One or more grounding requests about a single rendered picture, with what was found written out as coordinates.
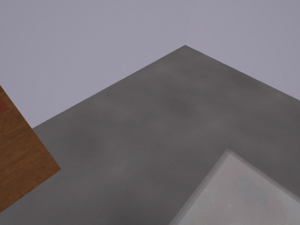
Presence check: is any drawer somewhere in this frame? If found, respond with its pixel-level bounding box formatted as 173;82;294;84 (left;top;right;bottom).
0;97;9;113

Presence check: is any cabinet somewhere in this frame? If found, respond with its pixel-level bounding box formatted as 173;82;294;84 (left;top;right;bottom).
0;85;61;213

